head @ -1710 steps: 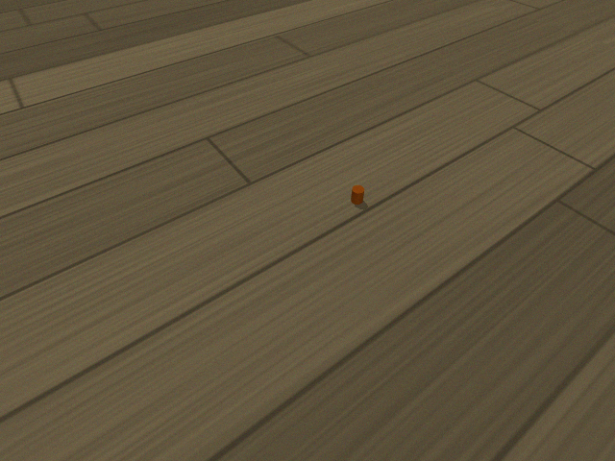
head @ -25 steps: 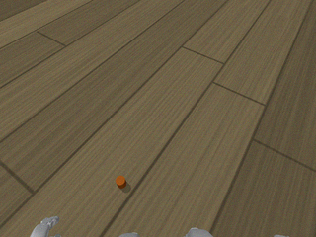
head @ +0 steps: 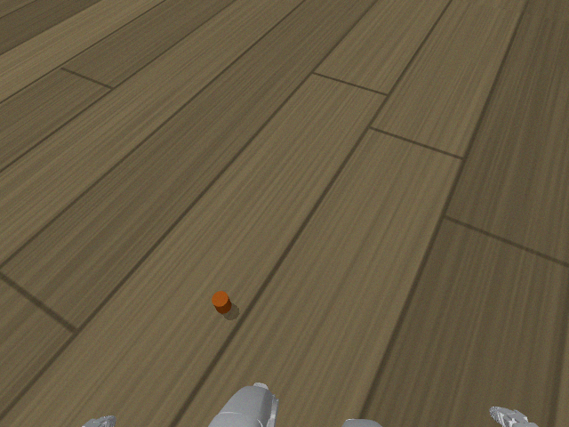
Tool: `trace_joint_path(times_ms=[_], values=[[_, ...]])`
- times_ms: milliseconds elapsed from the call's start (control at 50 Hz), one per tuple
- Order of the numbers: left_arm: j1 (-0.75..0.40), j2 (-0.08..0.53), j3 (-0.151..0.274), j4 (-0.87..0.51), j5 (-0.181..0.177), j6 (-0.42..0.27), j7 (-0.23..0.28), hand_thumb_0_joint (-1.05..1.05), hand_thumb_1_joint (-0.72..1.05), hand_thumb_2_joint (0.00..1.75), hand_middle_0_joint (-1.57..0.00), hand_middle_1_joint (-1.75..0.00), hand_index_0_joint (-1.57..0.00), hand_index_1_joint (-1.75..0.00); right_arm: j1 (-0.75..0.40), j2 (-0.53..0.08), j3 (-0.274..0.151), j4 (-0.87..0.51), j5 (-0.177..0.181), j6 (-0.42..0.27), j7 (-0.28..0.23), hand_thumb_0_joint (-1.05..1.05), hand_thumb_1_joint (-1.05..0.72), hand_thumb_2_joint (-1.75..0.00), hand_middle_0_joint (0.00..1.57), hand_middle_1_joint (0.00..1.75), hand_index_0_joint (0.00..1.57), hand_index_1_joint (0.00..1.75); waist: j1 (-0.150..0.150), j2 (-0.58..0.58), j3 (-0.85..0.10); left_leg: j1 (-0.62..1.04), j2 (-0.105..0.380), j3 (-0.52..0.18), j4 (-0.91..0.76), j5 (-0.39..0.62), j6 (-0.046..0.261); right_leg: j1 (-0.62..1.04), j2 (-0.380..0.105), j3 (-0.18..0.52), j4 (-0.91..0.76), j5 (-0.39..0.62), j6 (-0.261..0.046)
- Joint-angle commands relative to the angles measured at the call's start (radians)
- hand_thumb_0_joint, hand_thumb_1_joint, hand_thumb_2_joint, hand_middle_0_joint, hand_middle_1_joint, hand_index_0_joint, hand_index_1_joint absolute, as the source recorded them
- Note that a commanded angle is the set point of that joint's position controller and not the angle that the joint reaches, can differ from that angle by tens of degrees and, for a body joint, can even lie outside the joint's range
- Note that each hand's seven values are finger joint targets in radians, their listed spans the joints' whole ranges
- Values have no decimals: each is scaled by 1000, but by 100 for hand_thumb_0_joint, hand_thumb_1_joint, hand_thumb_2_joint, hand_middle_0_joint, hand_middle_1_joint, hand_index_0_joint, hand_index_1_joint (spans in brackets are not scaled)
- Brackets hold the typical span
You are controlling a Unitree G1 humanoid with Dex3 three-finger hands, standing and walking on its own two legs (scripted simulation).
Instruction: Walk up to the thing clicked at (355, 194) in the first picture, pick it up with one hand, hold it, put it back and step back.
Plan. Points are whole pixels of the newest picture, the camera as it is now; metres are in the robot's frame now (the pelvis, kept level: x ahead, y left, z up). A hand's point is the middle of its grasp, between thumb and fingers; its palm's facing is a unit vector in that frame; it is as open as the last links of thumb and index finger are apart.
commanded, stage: step back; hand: left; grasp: from above
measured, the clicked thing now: (221, 302) +0.55 +0.28 -0.72
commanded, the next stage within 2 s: none
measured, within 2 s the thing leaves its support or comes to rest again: neither
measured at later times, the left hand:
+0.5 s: hand out of the picture -0.05 +0.27 -0.15, palm faces +0.01 -0.92 -0.39, open 7.4 cm
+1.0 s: hand out of the picture -0.20 +0.26 -0.15, palm faces +0.08 -0.91 -0.40, open 7.4 cm
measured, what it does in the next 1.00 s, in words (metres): walks backwards: left foot, then right foot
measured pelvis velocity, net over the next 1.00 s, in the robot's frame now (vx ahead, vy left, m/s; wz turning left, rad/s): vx -0.32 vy -0.02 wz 0.09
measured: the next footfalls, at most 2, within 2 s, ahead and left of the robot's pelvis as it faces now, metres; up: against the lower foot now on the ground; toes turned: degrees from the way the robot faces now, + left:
left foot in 0.18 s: -0.04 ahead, +0.12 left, +0.00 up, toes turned +1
right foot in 0.56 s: -0.16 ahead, -0.15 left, +0.00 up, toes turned +2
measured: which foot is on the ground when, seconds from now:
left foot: up 0.00-0.16, down 0.18-0.60, up 0.62-0.88, down 0.90-1.00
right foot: down 0.00-0.20, up 0.22-0.54, down 0.56-0.92, up 0.94-1.00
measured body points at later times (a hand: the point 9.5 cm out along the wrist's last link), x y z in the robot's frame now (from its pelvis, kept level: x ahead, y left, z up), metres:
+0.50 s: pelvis -0.15 -0.01 +0.00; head -0.09 +0.01 +0.44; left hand -0.05 +0.32 -0.12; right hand -0.01 -0.31 -0.10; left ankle -0.08 +0.12 -0.72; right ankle -0.18 -0.15 -0.68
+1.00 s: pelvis -0.32 -0.02 +0.00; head -0.26 -0.01 +0.44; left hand -0.21 +0.30 -0.12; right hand -0.22 -0.33 -0.12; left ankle -0.31 +0.09 -0.73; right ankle -0.26 -0.16 -0.68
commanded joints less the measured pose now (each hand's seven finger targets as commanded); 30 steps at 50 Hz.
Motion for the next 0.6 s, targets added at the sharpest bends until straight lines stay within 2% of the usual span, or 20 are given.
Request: trace_joint_path(times_ms=[0,60,100,120,140,160,180,200,220,240,260,280,340,380,420,480,520,540,560,580], values=[[-145,266,77,-158,9,-37,31,0,90,90,-20,-30,-20,-30,88,-191,-44,-54,12,-38,-20,0,-90,-90,20,30,20,30,-27,-184,-154,52,-12,-27,107,-23,-10,2,-222,157,-212,440,-194],[-58,247,69,-152,13,-29,38,0,90,90,-20,-30,-20,-30,57,-176,-38,-78,5,-43,-20,0,-90,-90,20,30,20,30,23,-186,-193,28,43,20,-174,-68,-9,195,-239,165,-143,516,-196],[-30,258,64,-150,4,-20,34,0,90,90,-20,-30,-20,-30,67,-158,-37,-75,-5,-50,-16,0,-90,-90,20,30,20,30,29,-212,-221,89,65,74,-396,-15,4,238,-229,161,-85,547,-178],[-38,271,60,-154,-4,-12,30,0,90,90,-20,-30,-20,-30,99,-157,-43,-59,-11,-54,-15,0,-90,-90,20,30,20,30,7,-212,-229,163,63,100,-524,84,11,204,-216,146,-39,553,-166],[-58,270,57,-164,-12,-5,27,0,90,90,-20,-30,-20,-30,140,-159,-50,-44,-18,-60,-15,0,-90,-90,20,30,20,30,-22,-178,-236,241,69,106,-667,270,14,155,-197,124,3,506,-133],[-21,234,47,-168,-16,2,24,0,90,90,-20,-30,-20,-30,112,-205,-66,-53,-30,-65,-15,0,-90,-90,20,30,20,30,5,-74,-229,336,173,-56,-674,395,47,4,-128,100,54,323,-77],[7,191,37,-177,-23,2,22,0,90,90,-20,-30,-20,-30,75,-296,-88,-76,-42,-67,-12,0,-90,-90,20,30,20,30,16,140,-233,429,389,-326,-685,565,144,-199,29,7,220,-29,-21],[-96,228,57,-181,-19,2,40,0,90,90,-20,-30,-20,-30,85,-364,-95,-86,-31,-65,-5,0,-90,-90,20,30,20,30,-64,217,-210,258,502,-434,-710,675,285,-169,86,74,399,-335,-3],[-122,240,62,-169,-10,4,47,0,90,90,-20,-30,-20,-30,66,-326,-93,-75,-34,-68,-10,0,-90,-90,20,30,20,30,-58,127,-177,200,477,-381,-701,649,280,-160,94,160,529,-317,-14],[-93,228,59,-161,-21,5,45,0,90,90,-20,-30,-20,-30,22,-277,-76,-80,-31,-69,-15,0,-90,-90,20,30,20,30,-22,73,-178,262,407,-252,-662,696,243,-202,100,182,571,-261,-24],[-43,220,56,-137,-31,3,42,0,90,90,-20,-30,-20,-30,-29,-242,-62,-89,-35,-68,-19,0,-90,-90,20,30,20,30,16,76,-178,290,352,-172,-639,705,210,-232,106,169,612,-216,-22],[-9,233,61,-126,-27,1,39,0,90,90,-20,-30,-20,-30,-26,-239,-65,-99,-27,-70,-24,0,-90,-90,20,30,20,30,21,117,-175,303,362,-157,-625,708,225,-234,97,145,639,-188,-13],[-2,220,64,-125,-14,-4,33,0,90,90,-20,-30,-20,-30,18,-211,-62,-106,-25,-66,-26,0,-90,-90,20,30,20,30,-11,87,-196,409,356,-142,-585,742,257,-253,84,119,563,-192,31],[-29,223,64,-139,-11,-7,29,0,90,90,-20,-30,-20,-30,52,-221,-67,-108,-23,-63,-30,0,-90,-90,20,30,20,30,-42,88,-199,436,372,-140,-572,726,278,-243,64,92,452,-205,44],[-14,218,64,-136,-12,-8,24,0,90,90,-20,-30,-20,-30,40,-241,-71,-124,-26,-60,-28,0,-90,-90,20,30,20,30,-40,133,-201,395,391,-151,-580,682,276,-177,38,58,340,-202,40],[63,212,65,-94,-9,-15,14,0,90,90,-20,-30,-20,-30,-10,-264,-76,-143,-30,-46,-20,0,-90,-90,20,30,20,30,-13,183,-236,291,347,-106,-562,513,219,-12,15,-22,50,-105,12],[158,202,71,-48,-5,-21,9,0,90,90,-20,-30,-20,-30,-34,-262,-74,-145,-19,-32,-15,0,-90,-90,20,30,20,30,27,173,-261,198,301,-79,-521,382,154,135,28,-61,-188,53,-18],[166,245,81,-49,12,-29,9,0,90,90,-20,-30,-20,-30,-16,-226,-64,-146,-11,-28,-13,0,-90,-90,20,30,20,30,27,78,-250,66,240,-59,-439,239,94,184,-37,66,-217,35,-40],[143,330,101,-74,20,-36,9,0,90,90,-20,-30,-20,-30,-10,-159,-46,-164,-3,-28,-12,0,-90,-90,20,30,20,30,21,-195,-202,-122,58,20,-231,-20,22,169,-247,386,-295,-21,-118],[55,430,118,-119,20,-32,12,0,90,90,-20,-30,-20,-30,-65,-178,-59,-170,-8,-25,-28,0,-90,-90,20,30,20,30,70,-313,-161,-47,-1,-28,19,-161,-6,-96,-437,554,-361,64,-293]])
